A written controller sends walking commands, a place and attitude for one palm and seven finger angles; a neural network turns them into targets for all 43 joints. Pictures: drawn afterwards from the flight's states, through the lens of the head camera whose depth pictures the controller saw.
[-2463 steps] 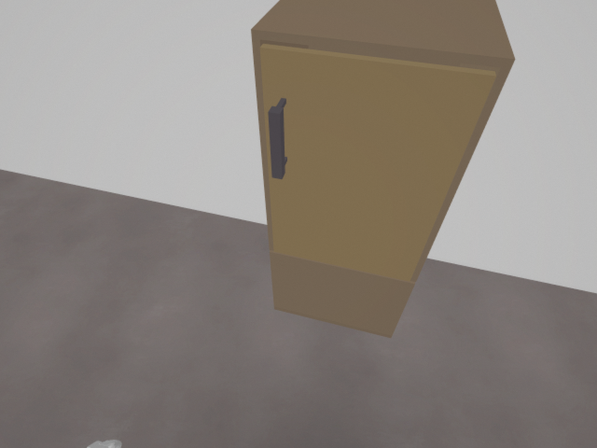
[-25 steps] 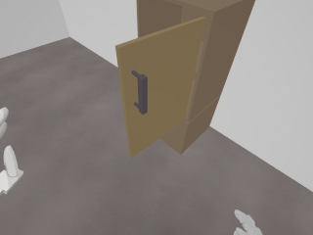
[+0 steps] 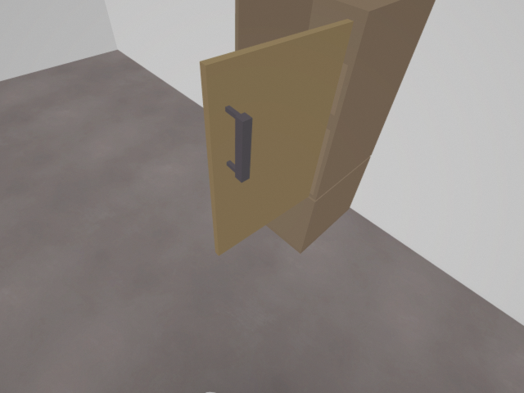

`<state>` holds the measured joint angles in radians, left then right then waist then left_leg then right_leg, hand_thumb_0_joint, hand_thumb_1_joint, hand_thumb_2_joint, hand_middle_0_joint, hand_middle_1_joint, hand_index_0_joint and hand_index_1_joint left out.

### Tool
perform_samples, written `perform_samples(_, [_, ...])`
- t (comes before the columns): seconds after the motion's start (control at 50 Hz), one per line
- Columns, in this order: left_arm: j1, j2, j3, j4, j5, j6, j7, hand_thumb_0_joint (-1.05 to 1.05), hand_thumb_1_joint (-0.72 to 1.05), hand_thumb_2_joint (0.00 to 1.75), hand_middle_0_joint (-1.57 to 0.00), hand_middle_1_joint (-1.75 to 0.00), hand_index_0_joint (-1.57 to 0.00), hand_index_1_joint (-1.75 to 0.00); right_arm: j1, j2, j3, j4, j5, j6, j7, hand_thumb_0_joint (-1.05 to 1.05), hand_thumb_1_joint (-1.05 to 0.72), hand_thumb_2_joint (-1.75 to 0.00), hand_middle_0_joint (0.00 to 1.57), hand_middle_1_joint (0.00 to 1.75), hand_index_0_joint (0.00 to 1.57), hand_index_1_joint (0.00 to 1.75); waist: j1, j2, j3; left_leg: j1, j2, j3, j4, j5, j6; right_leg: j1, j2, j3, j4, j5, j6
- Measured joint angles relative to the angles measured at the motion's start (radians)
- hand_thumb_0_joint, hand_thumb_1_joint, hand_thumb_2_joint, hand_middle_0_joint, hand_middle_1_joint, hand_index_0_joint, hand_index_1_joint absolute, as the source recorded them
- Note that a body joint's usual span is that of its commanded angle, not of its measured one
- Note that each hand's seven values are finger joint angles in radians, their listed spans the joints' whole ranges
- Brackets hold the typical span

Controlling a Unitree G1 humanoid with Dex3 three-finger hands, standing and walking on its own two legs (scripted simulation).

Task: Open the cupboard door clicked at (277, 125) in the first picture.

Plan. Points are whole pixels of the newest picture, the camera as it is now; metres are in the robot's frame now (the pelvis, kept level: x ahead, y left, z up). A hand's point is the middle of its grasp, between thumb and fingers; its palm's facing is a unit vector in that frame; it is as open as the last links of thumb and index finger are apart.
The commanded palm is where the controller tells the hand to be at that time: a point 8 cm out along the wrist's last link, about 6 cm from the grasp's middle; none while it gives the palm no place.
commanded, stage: let the arm hang, fingers relaxed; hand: left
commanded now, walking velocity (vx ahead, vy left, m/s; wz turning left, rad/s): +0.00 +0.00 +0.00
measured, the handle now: (236, 144) +0.57 +0.07 +0.06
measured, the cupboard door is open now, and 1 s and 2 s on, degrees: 86 86 86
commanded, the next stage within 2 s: look to check the result in 0.80 s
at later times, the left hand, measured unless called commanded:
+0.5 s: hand out of the picture -0.03 +0.14 -0.16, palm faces +0.06 -0.98 -0.16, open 7.3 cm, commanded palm none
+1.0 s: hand out of the picture +0.01 +0.15 -0.16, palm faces +0.05 -0.98 -0.20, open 7.3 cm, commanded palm none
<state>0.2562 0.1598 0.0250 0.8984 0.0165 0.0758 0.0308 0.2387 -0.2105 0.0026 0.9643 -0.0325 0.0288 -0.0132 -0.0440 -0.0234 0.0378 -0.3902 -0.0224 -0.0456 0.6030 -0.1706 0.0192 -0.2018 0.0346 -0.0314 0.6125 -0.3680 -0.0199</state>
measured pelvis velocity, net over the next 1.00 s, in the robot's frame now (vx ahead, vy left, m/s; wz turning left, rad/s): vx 0.04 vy -0.02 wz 0.00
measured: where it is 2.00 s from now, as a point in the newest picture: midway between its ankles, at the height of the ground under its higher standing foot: outside the picture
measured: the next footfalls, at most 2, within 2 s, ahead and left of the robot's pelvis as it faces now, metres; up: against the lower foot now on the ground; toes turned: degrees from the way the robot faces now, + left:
none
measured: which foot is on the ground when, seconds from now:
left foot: down 0.00-1.00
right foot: down 0.00-1.00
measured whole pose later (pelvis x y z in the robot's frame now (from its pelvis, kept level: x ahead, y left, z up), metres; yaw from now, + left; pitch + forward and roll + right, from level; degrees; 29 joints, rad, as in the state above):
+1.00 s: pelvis +0.04 -0.02 +0.02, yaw +0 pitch -2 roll +0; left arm 0.33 0.12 0.02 1.15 0.00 0.00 0.04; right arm 0.27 -0.13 0.00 1.15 -0.02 0.02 -0.04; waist -0.01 0.01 0.06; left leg -0.26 -0.02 -0.04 0.44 -0.15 0.00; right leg -0.06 0.03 -0.02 0.43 -0.33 -0.04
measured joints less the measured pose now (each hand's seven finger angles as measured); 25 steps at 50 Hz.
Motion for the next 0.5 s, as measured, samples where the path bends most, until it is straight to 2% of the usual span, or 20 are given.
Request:
perform_samples(0.08, [0.052,0.027,0.010,0.116,-0.002,-0.028,-0.012,-0.01,1.00,0.90,-0.21,-0.30,-0.21,-0.30,0.066,0.037,0.002,0.079,0.004,0.016,-0.010,0.01,-0.91,-0.90,0.20,0.30,0.20,0.30,0.034,-0.014,0.023,0.024,0.001,-0.011,-0.098,0.052,-0.006,0.019,0.001,-0.008,-0.086,0.045,-0.009])
perform_samples(0.14, [0.108,0.032,0.005,0.185,-0.004,-0.042,-0.014,0.00,0.98,0.90,-0.21,-0.30,-0.21,-0.30,0.093,0.050,-0.004,0.121,0.010,0.021,-0.014,0.01,-0.91,-0.90,0.20,0.30,0.20,0.30,0.045,0.007,0.031,0.043,0.003,-0.015,-0.144,0.075,-0.011,0.038,0.003,-0.011,-0.134,0.068,-0.013])
perform_samples(0.3, [0.198,0.002,-0.013,0.305,-0.012,-0.049,0.001,0.00,0.93,0.90,-0.20,-0.30,-0.20,-0.30,0.093,0.074,-0.009,0.170,0.020,0.016,-0.021,0.01,-0.91,-0.90,0.20,0.30,0.20,0.30,0.037,0.061,0.029,0.081,0.011,-0.008,-0.141,0.054,-0.016,0.087,0.010,-0.002,-0.161,0.065,-0.017])
perform_samples(0.5, [0.118,-0.072,-0.023,0.279,-0.012,-0.073,0.009,0.00,0.91,0.90,-0.20,-0.30,-0.20,-0.30,0.059,0.112,0.003,0.190,0.012,0.004,-0.027,0.02,-0.92,-0.90,0.20,0.30,0.20,0.30,0.039,0.048,-0.005,0.104,-0.001,0.002,-0.139,0.034,-0.013,0.102,-0.003,0.006,-0.141,0.037,-0.016])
